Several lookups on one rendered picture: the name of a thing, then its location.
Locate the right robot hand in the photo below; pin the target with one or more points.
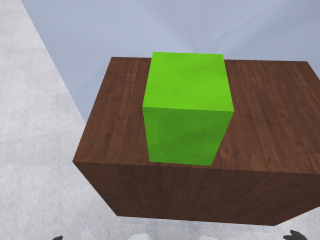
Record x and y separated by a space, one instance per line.
295 236

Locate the carton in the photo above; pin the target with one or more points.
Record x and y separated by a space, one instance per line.
187 107

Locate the pedestal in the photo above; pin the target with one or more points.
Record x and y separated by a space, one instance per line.
266 170

